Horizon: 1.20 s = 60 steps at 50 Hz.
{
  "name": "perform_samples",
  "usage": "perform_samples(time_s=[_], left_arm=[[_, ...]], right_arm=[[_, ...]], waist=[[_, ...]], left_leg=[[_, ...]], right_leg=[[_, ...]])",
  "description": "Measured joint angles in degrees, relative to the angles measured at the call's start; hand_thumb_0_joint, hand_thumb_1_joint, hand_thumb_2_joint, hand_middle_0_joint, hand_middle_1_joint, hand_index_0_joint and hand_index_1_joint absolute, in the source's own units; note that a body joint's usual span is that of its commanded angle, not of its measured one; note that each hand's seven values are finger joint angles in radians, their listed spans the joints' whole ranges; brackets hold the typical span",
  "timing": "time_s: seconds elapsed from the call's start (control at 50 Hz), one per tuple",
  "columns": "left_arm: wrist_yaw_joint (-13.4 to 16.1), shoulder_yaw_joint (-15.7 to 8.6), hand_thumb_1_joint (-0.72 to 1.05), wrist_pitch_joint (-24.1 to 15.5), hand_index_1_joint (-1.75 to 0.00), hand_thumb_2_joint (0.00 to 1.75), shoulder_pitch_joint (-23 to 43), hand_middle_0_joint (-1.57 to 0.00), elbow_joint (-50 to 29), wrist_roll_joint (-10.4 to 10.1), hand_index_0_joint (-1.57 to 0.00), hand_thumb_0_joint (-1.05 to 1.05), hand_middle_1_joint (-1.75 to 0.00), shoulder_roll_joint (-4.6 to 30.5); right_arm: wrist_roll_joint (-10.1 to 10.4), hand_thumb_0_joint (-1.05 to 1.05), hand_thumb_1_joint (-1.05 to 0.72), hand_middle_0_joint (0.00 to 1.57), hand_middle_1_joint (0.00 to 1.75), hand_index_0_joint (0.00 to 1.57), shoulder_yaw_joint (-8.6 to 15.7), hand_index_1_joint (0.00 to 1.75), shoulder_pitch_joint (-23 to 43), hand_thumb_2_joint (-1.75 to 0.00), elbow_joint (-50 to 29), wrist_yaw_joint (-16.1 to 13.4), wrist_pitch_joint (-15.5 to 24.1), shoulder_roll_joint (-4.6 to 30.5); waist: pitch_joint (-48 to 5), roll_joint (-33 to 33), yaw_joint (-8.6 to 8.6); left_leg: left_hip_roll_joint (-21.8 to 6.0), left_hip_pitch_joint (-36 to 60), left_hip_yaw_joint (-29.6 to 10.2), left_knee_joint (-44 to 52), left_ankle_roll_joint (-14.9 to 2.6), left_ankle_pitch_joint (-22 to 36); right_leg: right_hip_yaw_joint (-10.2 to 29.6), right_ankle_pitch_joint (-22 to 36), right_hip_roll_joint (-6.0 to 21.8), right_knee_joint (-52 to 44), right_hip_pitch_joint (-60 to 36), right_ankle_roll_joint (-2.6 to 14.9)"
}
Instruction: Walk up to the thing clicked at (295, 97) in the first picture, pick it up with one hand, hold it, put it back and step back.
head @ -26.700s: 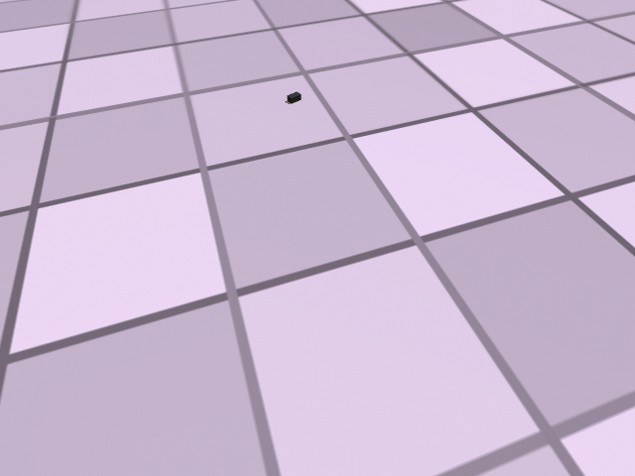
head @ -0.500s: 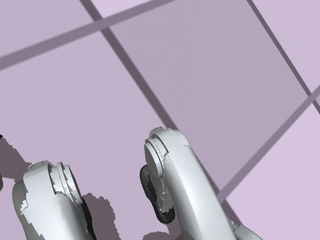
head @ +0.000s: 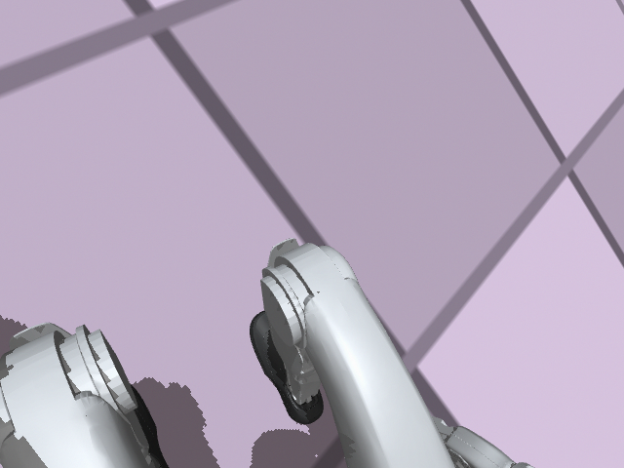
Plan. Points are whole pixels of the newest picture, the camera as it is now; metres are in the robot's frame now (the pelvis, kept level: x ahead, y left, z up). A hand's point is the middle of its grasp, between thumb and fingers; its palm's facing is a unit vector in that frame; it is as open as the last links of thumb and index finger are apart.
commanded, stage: rest palm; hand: left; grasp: from above
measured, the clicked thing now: out of the picture +0.43 +0.36 -0.30
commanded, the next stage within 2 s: close in 0.58 s
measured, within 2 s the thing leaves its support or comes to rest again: neither
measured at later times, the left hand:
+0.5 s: hand out of the picture +0.42 +0.35 -0.26, palm faces -0.25 -0.36 -0.90, open 13.9 cm
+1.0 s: hand out of the picture +0.43 +0.35 -0.26, palm faces -0.24 -0.35 -0.91, open 12.7 cm
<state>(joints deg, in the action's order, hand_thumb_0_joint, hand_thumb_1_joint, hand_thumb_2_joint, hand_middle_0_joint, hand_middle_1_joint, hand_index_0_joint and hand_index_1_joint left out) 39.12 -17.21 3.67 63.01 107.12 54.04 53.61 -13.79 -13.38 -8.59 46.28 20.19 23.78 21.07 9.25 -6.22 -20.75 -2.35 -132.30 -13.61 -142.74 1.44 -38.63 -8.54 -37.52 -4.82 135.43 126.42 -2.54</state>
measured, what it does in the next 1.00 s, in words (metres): stands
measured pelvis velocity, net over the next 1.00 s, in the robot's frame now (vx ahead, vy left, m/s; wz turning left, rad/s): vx -0.01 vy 0.01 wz -0.06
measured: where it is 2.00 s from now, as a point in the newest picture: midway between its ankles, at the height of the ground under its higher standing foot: (225, 423)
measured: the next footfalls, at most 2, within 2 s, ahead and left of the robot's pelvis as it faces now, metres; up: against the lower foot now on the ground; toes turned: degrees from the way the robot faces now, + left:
none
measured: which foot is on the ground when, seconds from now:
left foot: down 0.00-1.00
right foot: down 0.00-1.00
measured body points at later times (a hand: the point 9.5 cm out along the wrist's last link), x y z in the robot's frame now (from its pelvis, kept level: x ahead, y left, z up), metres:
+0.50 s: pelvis +0.00 +0.01 +0.00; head +0.29 +0.12 +0.32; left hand +0.43 +0.36 -0.21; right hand +0.02 -0.23 -0.05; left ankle +0.08 +0.14 -0.28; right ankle +0.11 -0.11 -0.28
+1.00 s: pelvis -0.01 +0.01 +0.00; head +0.28 +0.14 +0.32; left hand +0.44 +0.36 -0.21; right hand +0.01 -0.23 -0.03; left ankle +0.08 +0.14 -0.28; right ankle +0.11 -0.11 -0.28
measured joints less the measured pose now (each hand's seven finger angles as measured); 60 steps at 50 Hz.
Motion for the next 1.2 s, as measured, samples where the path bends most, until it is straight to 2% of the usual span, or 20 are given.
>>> perform_samples(time_s=[0.18,0.28,0.44,0.54,0.6,0.74,0.86,1.06,1.2], left_arm=[[4.01,-1.53,-0.53,-0.43,-0.99,0.97,1.23,-0.17,0.67,-0.06,-0.15,0.00,-0.97,1.98],[5.14,-1.87,-0.52,0.33,-0.99,0.96,1.74,-0.17,0.95,-0.93,-0.15,0.00,-0.96,3.34],[4.37,-0.73,-0.52,1.22,-0.99,0.95,1.43,-0.16,0.92,-3.33,-0.15,0.00,-0.97,5.09],[3.84,0.03,-0.51,0.85,-1.00,0.95,1.13,-0.16,0.65,-4.04,-0.15,0.00,-0.98,5.47],[3.55,0.82,-0.52,0.58,-1.00,0.95,1.14,-0.16,0.61,-4.05,-0.14,0.00,-0.99,5.32],[4.51,0.93,-0.50,0.18,-1.00,0.95,1.12,-0.16,0.61,-3.68,-0.15,0.00,-0.99,5.91],[5.21,1.16,-0.42,1.07,-0.96,0.88,1.95,-0.22,0.60,-4.08,-0.21,0.00,-0.95,6.79],[3.48,3.19,-0.26,2.61,-0.86,0.77,2.47,-0.32,-0.96,-4.67,-0.32,0.00,-0.86,7.19],[3.43,3.25,-0.19,3.04,-0.81,0.70,1.67,-0.38,-2.23,-5.35,-0.38,0.00,-0.81,6.24]], right_arm=[[-1.10,0.00,-0.93,0.20,0.30,0.20,-2.41,0.30,1.84,-0.90,-1.01,1.07,0.56,0.41],[-1.49,0.00,-0.93,0.20,0.30,0.20,-3.17,0.30,2.58,-0.91,-1.54,2.18,1.03,0.45],[-1.29,0.00,-0.93,0.20,0.30,0.20,-4.83,0.30,2.99,-0.91,-2.89,3.03,1.39,0.28],[-1.00,0.00,-0.93,0.20,0.30,0.20,-5.54,0.30,3.05,-0.91,-3.69,2.76,1.43,0.16],[-0.98,0.00,-0.93,0.20,0.30,0.20,-5.90,0.30,3.15,-0.91,-3.89,2.63,1.50,0.36],[-1.03,0.00,-0.93,0.20,0.30,0.20,-6.59,0.30,3.55,-0.91,-4.44,2.38,1.42,0.88],[-1.16,0.00,-0.92,0.20,0.30,0.20,-7.09,0.30,3.53,-0.90,-5.16,2.29,1.29,1.40],[-0.62,0.00,-0.92,0.20,0.30,0.20,-7.27,0.30,2.84,-0.90,-5.88,1.90,0.68,1.52],[-0.26,0.01,-0.93,0.20,0.30,0.20,-7.13,0.30,2.65,-0.90,-6.35,1.83,0.50,1.37]], waist=[[3.01,-2.54,-1.08],[4.25,-2.90,-1.54],[5.31,-2.92,-1.81],[5.86,-3.30,-1.61],[6.11,-3.57,-1.55],[6.71,-4.44,-1.72],[6.94,-5.00,-2.07],[6.97,-4.75,-2.35],[7.01,-4.78,-2.04]], left_leg=[[0.24,0.64,-1.77,-1.01,-0.09,-0.80],[0.40,0.89,-2.39,-1.82,-0.31,-1.27],[0.38,0.87,-2.75,-2.27,-0.70,-1.29],[0.34,1.03,-3.18,-2.33,-0.76,-1.00],[0.43,1.18,-3.32,-2.31,-0.77,-0.77],[0.36,1.84,-3.83,-2.16,-0.81,-0.61],[0.29,2.03,-4.08,-1.93,-0.94,-0.44],[0.19,1.70,-4.15,-1.56,-1.37,-0.35],[0.03,1.99,-4.29,-1.32,-1.32,-0.59]], right_leg=[[-1.42,-0.48,-0.24,-0.49,-1.72,-0.42],[-1.89,-0.90,-0.31,-0.32,-2.52,-0.74],[-2.16,-0.80,-0.48,-0.38,-2.85,-1.22],[-2.49,-0.32,-0.64,-0.69,-3.16,-1.35],[-2.62,-0.13,-0.62,-0.83,-3.46,-1.32],[-3.04,0.27,-0.80,-1.42,-4.30,-1.46],[-3.26,0.57,-0.91,-1.97,-4.67,-1.61],[-3.39,0.71,-0.99,-2.77,-4.74,-1.78],[-3.51,0.66,-1.08,-3.13,-4.96,-1.76]])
